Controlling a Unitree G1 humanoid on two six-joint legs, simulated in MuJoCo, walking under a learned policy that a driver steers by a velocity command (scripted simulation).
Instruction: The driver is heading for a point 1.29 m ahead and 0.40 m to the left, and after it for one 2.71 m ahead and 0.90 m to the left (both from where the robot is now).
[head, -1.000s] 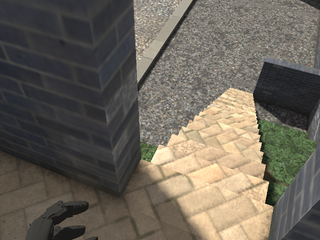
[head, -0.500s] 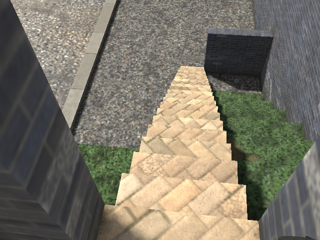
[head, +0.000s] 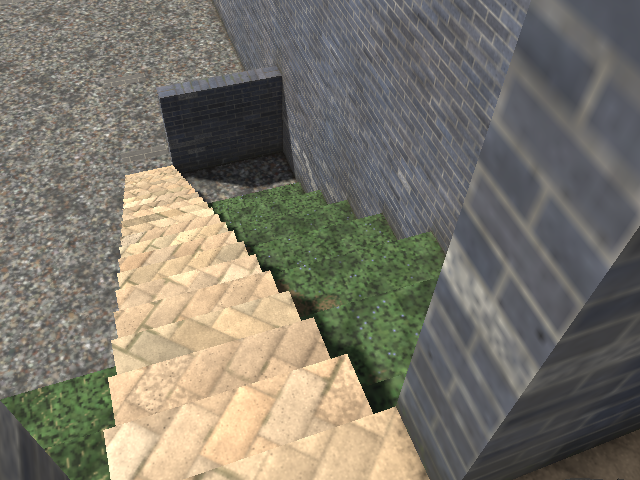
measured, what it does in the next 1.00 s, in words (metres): steps on the spot, turning left: right foot, then left foot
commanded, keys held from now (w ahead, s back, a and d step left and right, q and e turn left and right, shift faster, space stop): q+shift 0.68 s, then w+q+shift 0.02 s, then w+e+shift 0.30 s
